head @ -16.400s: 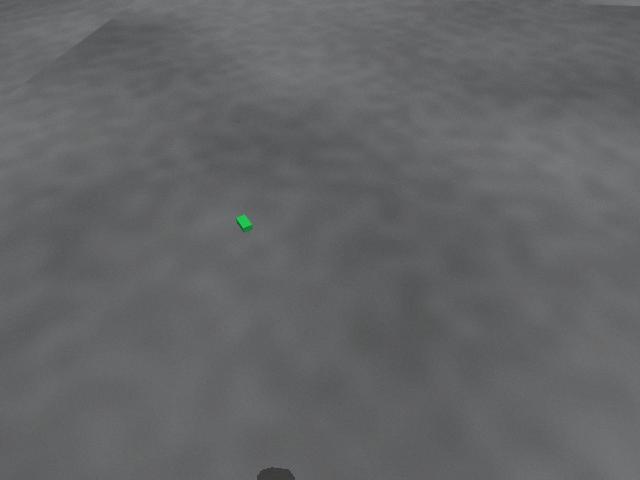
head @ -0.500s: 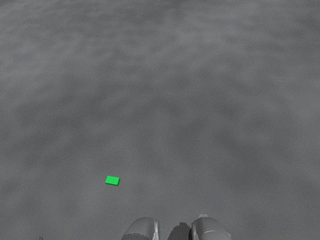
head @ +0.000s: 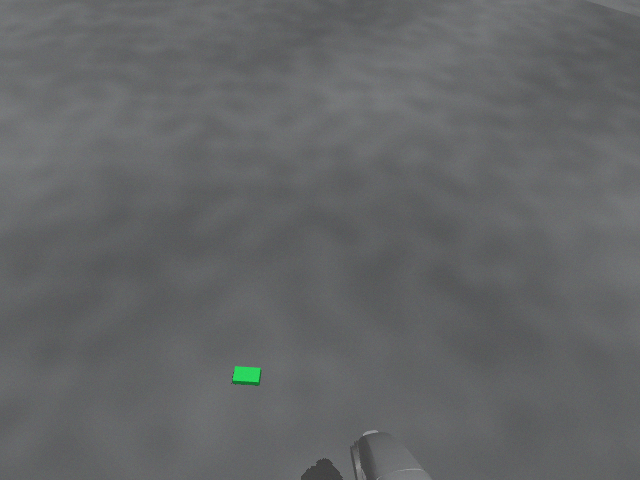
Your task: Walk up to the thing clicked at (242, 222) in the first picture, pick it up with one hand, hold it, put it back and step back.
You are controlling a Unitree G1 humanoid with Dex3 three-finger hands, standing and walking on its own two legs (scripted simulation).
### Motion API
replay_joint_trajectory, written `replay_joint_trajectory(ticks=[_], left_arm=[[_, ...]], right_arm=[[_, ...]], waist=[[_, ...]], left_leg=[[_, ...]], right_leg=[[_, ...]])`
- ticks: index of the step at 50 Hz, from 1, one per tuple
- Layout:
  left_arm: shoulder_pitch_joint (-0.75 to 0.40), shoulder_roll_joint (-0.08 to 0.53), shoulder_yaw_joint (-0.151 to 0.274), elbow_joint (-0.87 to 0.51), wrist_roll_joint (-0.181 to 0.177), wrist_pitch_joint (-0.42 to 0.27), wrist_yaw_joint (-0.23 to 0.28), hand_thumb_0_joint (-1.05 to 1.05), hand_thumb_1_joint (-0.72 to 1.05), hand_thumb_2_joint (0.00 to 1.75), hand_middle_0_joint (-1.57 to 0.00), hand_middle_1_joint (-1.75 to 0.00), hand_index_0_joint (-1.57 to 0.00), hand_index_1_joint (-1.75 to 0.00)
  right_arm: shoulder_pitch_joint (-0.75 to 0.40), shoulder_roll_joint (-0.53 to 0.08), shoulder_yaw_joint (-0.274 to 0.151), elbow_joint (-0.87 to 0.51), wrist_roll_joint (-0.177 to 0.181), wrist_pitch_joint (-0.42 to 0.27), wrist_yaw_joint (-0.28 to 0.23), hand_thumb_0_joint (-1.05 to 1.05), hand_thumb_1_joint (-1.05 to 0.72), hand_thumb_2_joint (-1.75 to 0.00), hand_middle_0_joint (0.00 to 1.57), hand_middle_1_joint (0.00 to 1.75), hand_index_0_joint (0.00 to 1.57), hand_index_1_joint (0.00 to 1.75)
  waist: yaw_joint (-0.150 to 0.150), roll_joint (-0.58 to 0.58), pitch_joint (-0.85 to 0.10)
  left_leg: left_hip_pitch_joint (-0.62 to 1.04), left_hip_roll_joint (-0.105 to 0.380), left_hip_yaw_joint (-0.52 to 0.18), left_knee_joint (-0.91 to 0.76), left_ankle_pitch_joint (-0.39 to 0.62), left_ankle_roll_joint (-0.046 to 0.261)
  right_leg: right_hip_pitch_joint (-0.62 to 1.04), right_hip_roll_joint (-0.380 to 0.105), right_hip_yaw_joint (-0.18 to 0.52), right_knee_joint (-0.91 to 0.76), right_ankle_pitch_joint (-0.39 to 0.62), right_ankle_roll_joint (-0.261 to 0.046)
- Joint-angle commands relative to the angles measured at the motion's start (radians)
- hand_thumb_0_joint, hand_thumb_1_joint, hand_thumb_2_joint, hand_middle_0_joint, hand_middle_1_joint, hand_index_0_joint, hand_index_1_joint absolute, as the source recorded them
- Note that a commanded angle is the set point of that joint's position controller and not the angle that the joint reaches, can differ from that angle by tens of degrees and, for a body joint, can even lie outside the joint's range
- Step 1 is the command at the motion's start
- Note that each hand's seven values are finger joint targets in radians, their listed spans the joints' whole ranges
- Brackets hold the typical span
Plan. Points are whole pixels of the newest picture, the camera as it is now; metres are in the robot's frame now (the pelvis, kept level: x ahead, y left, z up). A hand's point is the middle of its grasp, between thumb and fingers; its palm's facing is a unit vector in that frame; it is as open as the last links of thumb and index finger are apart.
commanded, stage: walk up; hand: left
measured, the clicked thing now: (247, 375) +0.51 +0.18 -0.72
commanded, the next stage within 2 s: none
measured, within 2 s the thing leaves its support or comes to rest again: neither
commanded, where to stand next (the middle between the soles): +0.11 -0.05 m, yaw -5 degrees
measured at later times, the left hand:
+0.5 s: hand (179, 432) +0.22 +0.20 -0.14, palm faces -0.23 -0.91 -0.34, open 7.4 cm
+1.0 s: hand (186, 466) +0.18 +0.18 -0.14, palm faces -0.11 -0.94 -0.33, open 7.4 cm
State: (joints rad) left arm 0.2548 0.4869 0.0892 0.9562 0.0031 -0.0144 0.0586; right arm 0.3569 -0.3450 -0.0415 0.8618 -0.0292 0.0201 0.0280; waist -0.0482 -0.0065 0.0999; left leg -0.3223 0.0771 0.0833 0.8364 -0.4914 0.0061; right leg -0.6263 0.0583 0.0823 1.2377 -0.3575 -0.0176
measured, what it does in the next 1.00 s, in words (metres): steps on the spot: right foot, then left foot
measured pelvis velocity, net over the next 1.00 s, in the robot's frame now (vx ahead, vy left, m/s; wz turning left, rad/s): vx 0.03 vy -0.05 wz -0.11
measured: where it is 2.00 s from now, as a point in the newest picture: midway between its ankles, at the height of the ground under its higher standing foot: outside the picture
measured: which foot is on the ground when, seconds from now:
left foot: down 0.00-0.50, up 0.52-0.88, down 0.90-1.00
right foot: up 0.00-0.44, down 0.46-0.94, up 0.96-1.00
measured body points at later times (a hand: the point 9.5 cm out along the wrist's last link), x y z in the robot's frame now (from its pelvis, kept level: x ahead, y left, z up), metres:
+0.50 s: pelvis +0.05 -0.03 +0.01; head +0.11 -0.03 +0.45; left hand +0.24 +0.25 -0.11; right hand +0.02 -0.35 -0.10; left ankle -0.02 +0.10 -0.70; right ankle +0.10 -0.14 -0.71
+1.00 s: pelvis +0.03 -0.05 +0.01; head +0.08 -0.04 +0.46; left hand +0.19 +0.23 -0.12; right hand +0.06 -0.38 -0.10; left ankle +0.07 +0.06 -0.71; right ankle +0.08 -0.15 -0.69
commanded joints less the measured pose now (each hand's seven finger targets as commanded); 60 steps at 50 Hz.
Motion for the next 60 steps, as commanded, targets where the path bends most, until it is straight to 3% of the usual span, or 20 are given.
replay_joint_trajectory(ticks=[1, 4, 7, 19, 22, 24, 25, 26, 30, 37, 40, 44, 46, 47, 48, 52, 55, 57, 59, 60], left_arm=[[-0.017, 0.137, 0.038, -0.089, 0.010, -0.014, -0.027, 0.00, 0.90, 0.90, -0.20, -0.30, -0.20, -0.30], [-0.076, 0.124, 0.033, -0.131, 0.018, 0.010, -0.047, 0.00, 0.90, 0.90, -0.20, -0.30, -0.20, -0.30], [-0.073, 0.107, 0.025, -0.134, 0.017, 0.030, -0.062, 0.00, 0.90, 0.90, -0.20, -0.30, -0.20, -0.30], [-0.196, 0.047, -0.006, -0.143, 0.006, 0.031, -0.083, 0.00, 0.90, 0.90, -0.20, -0.30, -0.20, -0.30], [-0.156, 0.044, 0.000, -0.105, 0.011, 0.021, -0.081, 0.00, 0.90, 0.90, -0.20, -0.30, -0.20, -0.30], [-0.015, 0.142, 0.038, -0.052, 0.014, 0.004, -0.067, 0.00, 0.90, 0.90, -0.20, -0.30, -0.20, -0.30], [0.019, 0.201, 0.056, -0.060, 0.019, 0.001, -0.055, 0.00, 0.90, 0.90, -0.20, -0.30, -0.20, -0.30], [-0.020, 0.190, 0.042, -0.094, 0.006, 0.001, -0.045, 0.00, 0.90, 0.90, -0.20, -0.30, -0.20, -0.30], [-0.208, 0.084, 0.010, -0.116, 0.006, 0.010, -0.035, 0.00, 0.90, 0.90, -0.20, -0.30, -0.20, -0.30], [-0.184, 0.113, 0.028, -0.131, 0.020, 0.021, -0.040, 0.00, 0.90, 0.90, -0.20, -0.30, -0.20, -0.30], [-0.215, 0.111, 0.027, -0.148, 0.015, 0.033, -0.042, 0.00, 0.90, 0.90, -0.20, -0.30, -0.20, -0.30], [-0.248, 0.093, 0.015, -0.137, 0.004, 0.041, -0.045, 0.00, 0.90, 0.90, -0.20, -0.30, -0.20, -0.30], [-0.210, 0.051, 0.002, -0.124, -0.009, 0.040, -0.048, 0.00, 0.90, 0.90, -0.20, -0.30, -0.20, -0.30], [-0.216, 0.066, 0.011, -0.104, -0.011, 0.046, -0.043, 0.00, 0.90, 0.90, -0.20, -0.30, -0.20, -0.30], [-0.195, 0.091, 0.020, -0.091, -0.004, 0.046, -0.041, 0.00, 0.90, 0.90, -0.20, -0.30, -0.20, -0.30], [-0.157, 0.070, 0.019, -0.053, -0.006, 0.038, -0.054, 0.00, 0.90, 0.90, -0.20, -0.30, -0.20, -0.30], [-0.156, 0.048, 0.006, -0.038, -0.009, 0.004, -0.053, 0.00, 0.90, 0.90, -0.20, -0.30, -0.20, -0.30], [-0.061, 0.031, -0.002, 0.014, -0.001, -0.024, -0.035, 0.00, 0.90, 0.90, -0.20, -0.30, -0.20, -0.30], [-0.062, 0.131, 0.012, 0.019, 0.027, -0.054, -0.016, 0.00, 0.90, 0.90, -0.20, -0.30, -0.20, -0.30], [-0.059, 0.194, 0.025, 0.016, 0.031, -0.055, -0.014, 0.00, 0.90, 0.90, -0.20, -0.30, -0.20, -0.30]], right_arm=[[0.037, -0.356, -0.105, -0.041, 0.003, -0.094, -0.062, 0.00, -0.90, -0.90, 0.20, 0.30, 0.20, 0.30], [0.118, -0.326, -0.102, -0.011, 0.013, -0.108, -0.082, 0.00, -0.90, -0.90, 0.20, 0.30, 0.20, 0.30], [0.116, -0.308, -0.100, -0.016, 0.014, -0.113, -0.094, 0.00, -0.90, -0.90, 0.20, 0.30, 0.20, 0.30], [0.013, -0.309, -0.087, -0.037, 0.011, -0.099, -0.079, 0.00, -0.90, -0.90, 0.20, 0.30, 0.20, 0.30], [-0.031, -0.309, -0.078, -0.045, 0.021, -0.079, -0.071, 0.00, -0.90, -0.90, 0.20, 0.30, 0.20, 0.30], [-0.010, -0.239, -0.045, -0.058, 0.036, -0.077, -0.067, 0.00, -0.90, -0.90, 0.20, 0.30, 0.20, 0.30], [0.017, -0.177, -0.022, -0.074, 0.045, -0.073, -0.065, 0.00, -0.90, -0.90, 0.20, 0.30, 0.20, 0.30], [-0.022, -0.224, -0.038, -0.066, 0.049, -0.057, -0.078, 0.00, -0.90, -0.90, 0.20, 0.30, 0.20, 0.30], [-0.012, -0.229, -0.027, 0.020, 0.052, -0.046, -0.073, 0.00, -0.90, -0.90, 0.20, 0.30, 0.20, 0.30], [-0.042, -0.234, -0.027, 0.044, 0.036, -0.047, -0.084, 0.00, -0.90, -0.90, 0.20, 0.30, 0.20, 0.30], [-0.050, -0.233, -0.034, 0.040, 0.025, -0.044, -0.080, 0.00, -0.90, -0.90, 0.20, 0.30, 0.20, 0.30], [-0.055, -0.231, -0.045, 0.044, 0.001, -0.050, -0.062, 0.00, -0.90, -0.90, 0.20, 0.30, 0.20, 0.30], [-0.114, -0.304, -0.060, 0.018, -0.014, -0.060, -0.058, 0.00, -0.90, -0.90, 0.20, 0.30, 0.20, 0.30], [-0.194, -0.351, -0.070, 0.001, -0.006, -0.061, -0.052, 0.00, -0.90, -0.90, 0.20, 0.30, 0.20, 0.30], [-0.226, -0.350, -0.072, -0.012, -0.012, -0.066, -0.050, 0.00, -0.90, -0.90, 0.20, 0.30, 0.20, 0.30], [-0.219, -0.267, -0.047, -0.012, -0.006, -0.070, -0.060, 0.00, -0.90, -0.90, 0.20, 0.30, 0.20, 0.30], [-0.203, -0.266, -0.042, 0.006, -0.010, -0.056, -0.047, 0.00, -0.90, -0.90, 0.20, 0.30, 0.20, 0.30], [-0.240, -0.257, -0.040, 0.003, -0.002, -0.031, -0.040, 0.00, -0.90, -0.90, 0.20, 0.30, 0.20, 0.30], [-0.211, -0.202, -0.024, -0.001, 0.018, -0.020, -0.034, 0.00, -0.90, -0.90, 0.20, 0.30, 0.20, 0.30], [-0.220, -0.204, -0.024, -0.022, 0.013, -0.021, -0.029, 0.00, -0.90, -0.90, 0.20, 0.30, 0.20, 0.30]], waist=[[0.016, 0.115, -0.036], [-0.012, 0.125, -0.064], [-0.001, 0.143, -0.052], [-0.007, 0.199, -0.001], [0.024, 0.170, -0.053], [0.104, -0.071, -0.186], [0.110, -0.284, -0.239], [0.120, -0.206, -0.255], [0.033, -0.121, -0.144], [0.070, -0.204, -0.144], [0.049, -0.175, -0.164], [0.019, -0.086, -0.144], [0.048, 0.149, -0.128], [0.043, 0.230, -0.105], [0.050, 0.206, -0.091], [0.065, 0.132, -0.131], [0.049, 0.186, -0.178], [0.089, 0.167, -0.201], [0.070, 0.022, -0.180], [0.073, -0.079, -0.153]], left_leg=[[0.351, 0.242, -0.373, -0.350, 0.499, 0.034], [0.454, 0.246, -0.316, -0.343, 0.777, 0.000], [0.421, 0.235, -0.269, -0.387, 0.815, -0.042], [0.297, 0.209, -0.006, -0.378, 0.805, 0.077], [0.220, 0.176, 0.053, -0.233, 0.800, 0.099], [0.015, 0.105, 0.048, 0.071, 0.572, 0.044], [-0.175, -0.045, 0.044, 0.275, -0.007, 0.003], [-0.122, -0.044, -0.099, 0.299, -0.167, -0.007], [-0.048, -0.028, -0.153, 0.203, -0.096, -0.006], [-0.046, -0.068, -0.085, 0.013, 0.028, -0.018], [-0.002, -0.077, -0.075, -0.018, 0.070, -0.001], [0.107, -0.062, -0.109, -0.228, 0.218, 0.031], [0.073, 0.150, -0.467, -0.466, 0.196, 0.125], [-0.042, 0.277, -0.573, -0.533, 0.181, 0.233], [-0.077, 0.310, -0.612, -0.523, 0.225, 0.284], [0.054, 0.140, -0.323, -0.410, 0.459, 0.175], [0.182, 0.105, -0.282, -0.336, 0.459, 0.166], [0.176, 0.076, -0.198, -0.206, 0.547, 0.132], [-0.050, 0.003, -0.176, -0.098, 0.438, 0.046], [-0.228, -0.063, -0.125, -0.087, 0.109, 0.025]], right_leg=[[-0.202, -0.032, 0.117, -0.102, 0.035, -0.007], [-0.200, -0.020, 0.098, -0.106, 0.025, -0.005], [-0.142, -0.013, 0.088, -0.096, 0.062, -0.004], [0.133, -0.077, -0.086, -0.515, 0.088, -0.026], [0.345, -0.030, -0.162, -0.681, 0.160, -0.043], [0.673, -0.090, 0.006, -0.734, 0.441, -0.097], [0.798, -0.307, 0.332, -0.770, 0.625, -0.212], [0.660, -0.413, 0.512, -0.831, 0.512, -0.326], [0.431, -0.255, 0.138, -0.800, 0.416, -0.210], [0.423, -0.285, 0.138, -0.750, 0.630, -0.221], [0.360, -0.318, 0.160, -0.745, 0.515, -0.217], [0.227, -0.303, 0.147, -0.707, 0.237, -0.142], [0.169, -0.141, 0.031, -0.503, 0.011, -0.042], [0.238, -0.048, -0.053, -0.330, -0.172, -0.012], [0.256, -0.064, -0.003, -0.231, -0.215, -0.005], [0.224, -0.033, 0.005, -0.242, -0.160, -0.008], [0.287, -0.061, -0.076, -0.571, -0.144, 0.015], [0.435, -0.048, -0.119, -0.892, 0.088, 0.023], [0.601, -0.195, 0.156, -0.874, 0.308, -0.028], [0.666, -0.340, 0.329, -0.878, 0.194, -0.130]])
